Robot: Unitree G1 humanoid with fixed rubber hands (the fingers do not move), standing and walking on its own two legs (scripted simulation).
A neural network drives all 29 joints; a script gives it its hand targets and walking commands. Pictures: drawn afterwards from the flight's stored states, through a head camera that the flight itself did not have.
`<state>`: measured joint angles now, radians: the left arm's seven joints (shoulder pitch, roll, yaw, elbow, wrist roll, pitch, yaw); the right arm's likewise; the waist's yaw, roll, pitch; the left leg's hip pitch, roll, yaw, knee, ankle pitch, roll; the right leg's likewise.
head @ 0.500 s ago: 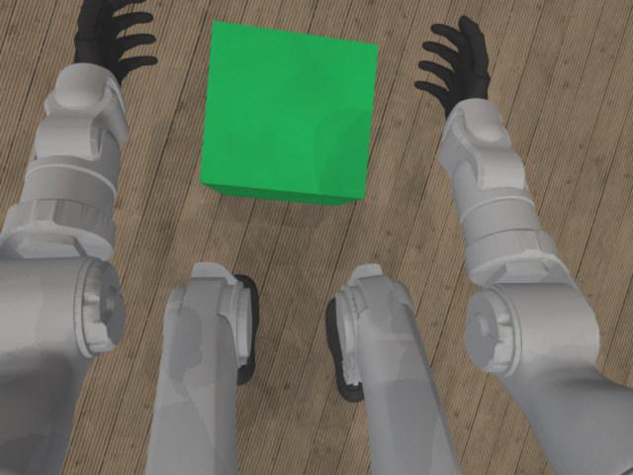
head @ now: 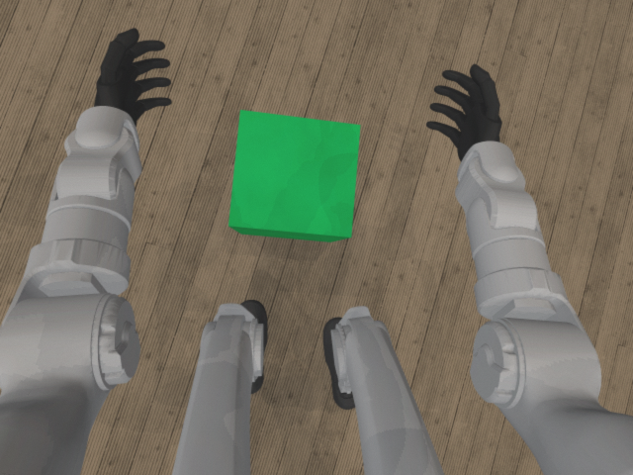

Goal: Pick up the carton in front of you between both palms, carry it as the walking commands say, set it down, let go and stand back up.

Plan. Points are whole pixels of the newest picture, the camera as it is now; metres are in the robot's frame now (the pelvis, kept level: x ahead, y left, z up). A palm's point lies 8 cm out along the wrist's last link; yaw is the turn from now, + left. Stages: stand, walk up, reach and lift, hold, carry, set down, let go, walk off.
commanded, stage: set down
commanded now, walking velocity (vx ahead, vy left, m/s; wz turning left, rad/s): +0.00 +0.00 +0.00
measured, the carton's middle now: (292, 186) +0.49 +0.01 -0.45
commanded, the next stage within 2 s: let go in 0.12 s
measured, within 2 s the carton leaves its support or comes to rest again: neither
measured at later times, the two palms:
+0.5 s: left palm (24, 180) +0.40 +0.23 +0.01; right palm (570, 185) +0.41 -0.21 +0.02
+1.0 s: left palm out of the picture +0.26 +0.22 +0.12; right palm out of the picture +0.27 -0.24 +0.13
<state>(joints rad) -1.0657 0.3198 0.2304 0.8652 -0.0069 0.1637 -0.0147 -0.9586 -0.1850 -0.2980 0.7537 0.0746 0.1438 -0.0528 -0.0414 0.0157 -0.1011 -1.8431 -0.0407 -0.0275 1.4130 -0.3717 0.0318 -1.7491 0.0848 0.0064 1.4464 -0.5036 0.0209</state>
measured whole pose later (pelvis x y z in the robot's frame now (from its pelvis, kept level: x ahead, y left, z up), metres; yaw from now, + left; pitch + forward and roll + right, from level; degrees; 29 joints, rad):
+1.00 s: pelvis +0.10 -0.02 +0.20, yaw +3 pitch +5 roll +1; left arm 0.21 0.21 0.06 0.46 0.01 0.02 -0.05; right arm 0.24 -0.21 -0.04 0.43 0.02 0.02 0.07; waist -0.01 -0.02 0.02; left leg -0.30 -0.04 -0.03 0.43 -0.21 0.01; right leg -0.23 0.05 0.07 0.45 -0.30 -0.03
